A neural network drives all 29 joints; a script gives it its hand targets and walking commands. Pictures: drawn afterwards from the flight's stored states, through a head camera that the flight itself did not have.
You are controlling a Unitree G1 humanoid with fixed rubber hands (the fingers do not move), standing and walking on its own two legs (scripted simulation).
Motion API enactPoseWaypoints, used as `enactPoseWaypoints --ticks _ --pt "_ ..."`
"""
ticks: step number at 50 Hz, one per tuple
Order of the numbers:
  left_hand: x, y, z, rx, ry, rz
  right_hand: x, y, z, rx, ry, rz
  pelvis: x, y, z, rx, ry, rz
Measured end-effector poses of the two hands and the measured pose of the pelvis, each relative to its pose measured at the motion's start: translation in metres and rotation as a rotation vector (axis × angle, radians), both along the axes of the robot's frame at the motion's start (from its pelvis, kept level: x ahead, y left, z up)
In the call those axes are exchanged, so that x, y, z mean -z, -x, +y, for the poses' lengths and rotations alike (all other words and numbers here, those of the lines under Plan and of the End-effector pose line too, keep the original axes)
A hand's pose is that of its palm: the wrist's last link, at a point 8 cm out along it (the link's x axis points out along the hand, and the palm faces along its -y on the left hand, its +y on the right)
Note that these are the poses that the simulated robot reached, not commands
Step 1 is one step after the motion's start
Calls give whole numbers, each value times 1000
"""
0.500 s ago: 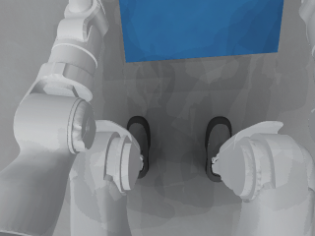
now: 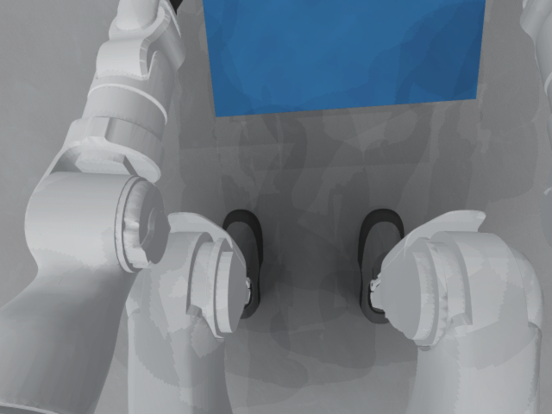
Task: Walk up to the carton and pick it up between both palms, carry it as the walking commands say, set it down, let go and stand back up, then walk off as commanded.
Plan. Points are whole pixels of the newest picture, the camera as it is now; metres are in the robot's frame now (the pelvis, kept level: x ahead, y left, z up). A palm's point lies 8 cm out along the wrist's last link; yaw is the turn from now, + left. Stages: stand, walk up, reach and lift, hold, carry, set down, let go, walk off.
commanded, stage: reach and lift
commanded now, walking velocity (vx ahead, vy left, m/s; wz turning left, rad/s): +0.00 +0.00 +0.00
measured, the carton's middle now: out of the picture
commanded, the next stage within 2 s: none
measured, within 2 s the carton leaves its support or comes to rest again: leaves its support in 0.28 s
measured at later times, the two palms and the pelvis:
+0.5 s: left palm out of the picture +0.55 +0.14 -0.15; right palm out of the picture +0.55 -0.23 -0.14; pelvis +0.00 +0.00 +0.01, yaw +0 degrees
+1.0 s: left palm out of the picture +0.55 +0.14 -0.09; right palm out of the picture +0.55 -0.23 -0.09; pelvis +0.00 +0.00 +0.04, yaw +0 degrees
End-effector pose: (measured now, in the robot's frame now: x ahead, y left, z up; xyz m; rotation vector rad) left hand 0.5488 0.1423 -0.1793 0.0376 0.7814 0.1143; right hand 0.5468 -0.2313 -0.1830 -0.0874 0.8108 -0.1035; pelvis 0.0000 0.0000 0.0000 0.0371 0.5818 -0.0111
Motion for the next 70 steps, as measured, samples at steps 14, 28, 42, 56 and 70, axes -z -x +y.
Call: enactPoseWaypoints --ticks 14,28,42,56,70 --pt "-8 0 5 -21 -17 1 -4 0 7 -14 0 -10 1 -2 0 -1 -2 10" --pt "-40 2 -5 -31 0 -43 -51 -6 -2 19 27 -55 -8 4 3 9 -5 36" --pt "-75 -1 -5 -49 -22 -62 -75 -7 -1 2 14 -72 -26 2 1 18 -21 96" --pt "-112 4 -2 -66 -17 -82 -106 -4 3 11 8 -83 -48 -3 -2 21 -28 175" --pt "-156 10 1 -72 -9 -100 -151 2 5 22 -2 -96 -74 -3 -1 21 -20 232"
